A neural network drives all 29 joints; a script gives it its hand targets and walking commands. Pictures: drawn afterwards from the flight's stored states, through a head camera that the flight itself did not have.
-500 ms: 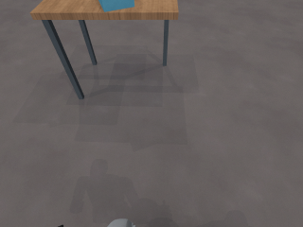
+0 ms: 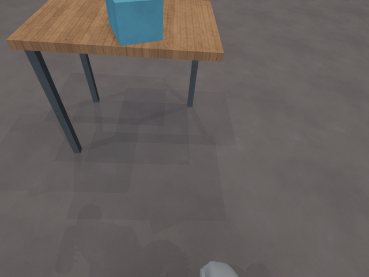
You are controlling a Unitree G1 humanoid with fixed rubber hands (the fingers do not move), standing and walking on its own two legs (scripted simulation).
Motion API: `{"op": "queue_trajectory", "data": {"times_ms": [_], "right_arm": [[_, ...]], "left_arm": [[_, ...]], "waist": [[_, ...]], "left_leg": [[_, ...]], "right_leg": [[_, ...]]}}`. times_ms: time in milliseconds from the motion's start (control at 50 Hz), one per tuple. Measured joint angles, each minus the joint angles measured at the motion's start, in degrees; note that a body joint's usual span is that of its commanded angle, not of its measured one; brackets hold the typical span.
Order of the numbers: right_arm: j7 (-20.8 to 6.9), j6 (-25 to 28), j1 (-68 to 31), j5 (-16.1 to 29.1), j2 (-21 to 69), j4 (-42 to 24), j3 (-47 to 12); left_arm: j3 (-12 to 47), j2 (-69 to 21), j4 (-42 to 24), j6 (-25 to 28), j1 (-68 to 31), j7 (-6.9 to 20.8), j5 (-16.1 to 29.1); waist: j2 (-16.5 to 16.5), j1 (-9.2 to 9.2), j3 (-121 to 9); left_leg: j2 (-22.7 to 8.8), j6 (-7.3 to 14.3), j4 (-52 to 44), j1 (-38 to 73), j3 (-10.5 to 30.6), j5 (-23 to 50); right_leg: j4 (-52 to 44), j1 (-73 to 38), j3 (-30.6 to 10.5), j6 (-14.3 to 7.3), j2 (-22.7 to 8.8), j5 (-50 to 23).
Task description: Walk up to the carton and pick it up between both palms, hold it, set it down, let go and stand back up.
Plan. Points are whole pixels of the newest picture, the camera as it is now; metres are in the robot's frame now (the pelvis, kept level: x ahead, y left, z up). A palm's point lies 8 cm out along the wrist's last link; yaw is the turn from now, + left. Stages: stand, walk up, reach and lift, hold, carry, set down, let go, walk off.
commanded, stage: walk up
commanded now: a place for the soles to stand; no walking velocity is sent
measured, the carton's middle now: (133, 12) +1.08 +0.18 +0.09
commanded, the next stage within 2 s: none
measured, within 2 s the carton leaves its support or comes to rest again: neither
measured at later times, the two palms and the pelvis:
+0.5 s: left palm (52, 246) +0.22 +0.28 -0.08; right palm (269, 195) +0.34 -0.26 -0.10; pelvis +0.22 +0.00 +0.01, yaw +2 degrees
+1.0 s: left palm (74, 140) +0.53 +0.32 -0.09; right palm (248, 184) +0.39 -0.22 -0.11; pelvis +0.41 +0.06 +0.00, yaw -1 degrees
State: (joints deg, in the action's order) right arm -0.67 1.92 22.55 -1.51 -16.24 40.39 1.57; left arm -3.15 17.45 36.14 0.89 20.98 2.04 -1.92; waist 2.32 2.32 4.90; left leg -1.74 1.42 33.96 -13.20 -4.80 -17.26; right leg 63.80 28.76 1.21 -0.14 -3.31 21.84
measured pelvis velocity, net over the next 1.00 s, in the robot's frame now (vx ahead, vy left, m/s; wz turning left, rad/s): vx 0.41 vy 0.06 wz -0.02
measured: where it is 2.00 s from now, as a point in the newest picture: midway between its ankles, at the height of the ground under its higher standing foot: (145, 208)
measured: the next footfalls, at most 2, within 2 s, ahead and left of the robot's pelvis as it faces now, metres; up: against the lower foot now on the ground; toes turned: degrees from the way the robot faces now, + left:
right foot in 0.20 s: +0.26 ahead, -0.14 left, +0.00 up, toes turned -4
left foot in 0.62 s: +0.41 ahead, +0.17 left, +0.00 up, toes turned +6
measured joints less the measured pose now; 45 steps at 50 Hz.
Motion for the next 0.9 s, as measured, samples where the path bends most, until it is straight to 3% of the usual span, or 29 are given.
{"op": "queue_trajectory", "data": {"times_ms": [120, 200, 240, 280, 320, 360, 420, 500, 620, 660, 720, 760, 820, 900], "right_arm": [[-0.30, 0.47, 4.56, -0.41, -1.69, 2.43, 0.58], [-0.72, -0.07, 6.23, -0.46, -2.15, 2.33, 0.02], [-0.78, -0.76, 5.91, -0.54, -2.10, 2.39, -0.25], [-0.89, -2.22, 5.29, -0.85, -1.03, 1.75, -0.84], [-1.02, -3.37, 3.67, -1.50, -0.99, 0.75, -1.10], [-1.20, -3.23, 1.32, -1.63, -1.66, -0.52, -0.62], [-1.87, -2.41, -2.18, -1.21, -2.52, -2.97, 0.35], [-3.04, -2.13, -6.23, -0.49, -2.16, -4.98, 0.93], [-3.65, -1.06, -8.89, -0.58, -0.28, -5.94, 0.72], [-3.01, -0.12, -9.31, -1.09, 0.62, -5.81, 0.57], [-1.46, -0.05, -8.31, -0.34, 0.53, -5.52, -0.42], [-0.64, -0.48, -6.44, 0.37, 0.69, -4.55, -0.58], [-0.19, -0.73, -2.81, 0.32, 0.52, -2.74, -0.49], [-0.01, -0.55, 1.25, -0.08, -0.49, -0.14, -0.01]], "left_arm": [[-0.03, -1.19, -0.98, 0.54, -3.24, 0.38, 0.20], [0.05, -2.26, -1.87, 1.52, -3.85, -0.15, -0.39], [0.23, -2.97, -2.12, 2.07, -4.27, -0.93, -1.11], [0.79, -2.66, -2.40, 2.10, -3.98, -1.91, -1.19], [1.13, -2.84, -1.68, 1.87, -3.15, -2.81, -0.59], [1.54, -3.12, -0.78, 1.94, -1.44, -3.23, -0.52], [1.56, -2.60, 1.18, 2.20, 1.79, -3.15, -0.61], [0.72, -1.15, 3.89, 2.30, 4.74, -2.89, -0.43], [-0.01, 0.25, 5.01, 1.97, 6.98, -2.13, -0.22], [-0.07, 0.51, 5.01, 1.29, 6.71, -1.90, -0.38], [0.53, -0.68, 3.58, -0.62, 5.93, -1.58, -0.22], [0.72, -0.79, 2.51, -1.30, 4.76, -1.38, -0.28], [0.48, -0.44, 0.82, -0.97, 2.72, -0.99, -0.07], [0.12, -0.38, -0.42, -0.41, 0.33, -0.54, 0.04]], "waist": [[-0.81, 2.26, -0.60], [-2.65, 2.48, -1.27], [-5.34, 1.96, -0.62], [-4.98, 1.27, -0.71], [-4.86, -0.19, -0.25], [-5.62, -1.85, 0.53], [-6.13, -3.87, 0.88], [-5.62, -5.35, 0.73], [-4.37, -6.66, -0.48], [-1.95, -6.07, 0.31], [-2.29, -4.54, 0.80], [-2.09, -3.23, 0.72], [-0.92, -1.45, 0.21], [-0.40, 0.46, -0.22]], "left_leg": [[1.05, -0.49, -3.21, 5.53, -1.39, -3.45], [-0.03, -1.83, 1.41, 7.36, -1.66, -9.96], [-2.45, -0.76, 10.07, 5.48, -0.02, -12.94], [-0.85, -0.67, 23.96, -0.18, 2.32, -14.70], [0.45, -1.10, 34.80, -5.95, 2.90, -13.14], [0.33, -1.52, 37.97, -10.63, 3.22, -9.72], [-0.97, -2.18, 33.70, -15.72, 3.89, -6.24], [-3.33, -2.74, 20.11, -17.99, 4.27, -1.73], [-3.64, -0.75, 1.61, -11.31, 3.23, 5.84], [-1.49, -0.76, 4.00, -10.18, 1.89, 6.34], [-1.76, -0.63, 8.38, -8.56, 1.41, 0.60], [-1.89, -0.32, 7.03, -6.03, 1.01, 0.14], [-1.13, -0.25, 3.02, -2.39, 0.01, -0.16], [-0.13, 0.09, -0.90, 1.33, -1.29, -0.75]], "right_leg": [[-19.46, 1.39, 0.37, -0.07, -1.28, -7.66], [-28.64, -3.59, 1.28, -1.49, 0.50, -13.09], [-24.76, -3.78, 2.79, -1.37, 2.44, -11.63], [-22.55, -4.72, 2.71, -1.67, 1.85, -3.96], [-23.41, -6.85, 2.89, -1.25, 0.83, -5.32], [-26.39, -10.14, 3.09, -0.40, 0.53, -6.00], [-31.04, -14.22, 2.97, 0.16, 0.17, -6.60], [-34.07, -17.89, 3.28, 0.80, -0.47, -5.54], [-30.67, -21.09, 3.82, 2.97, -1.71, 0.93], [-23.21, -20.05, 2.04, 0.97, -3.95, 4.23], [-4.38, -13.64, -1.11, -0.54, -0.54, 9.20], [2.74, -9.20, -0.97, -0.63, 1.02, 6.74], [2.42, -3.72, -0.48, -0.26, 1.08, 2.54], [-5.43, 0.35, -0.02, 0.46, 0.37, -1.07]]}}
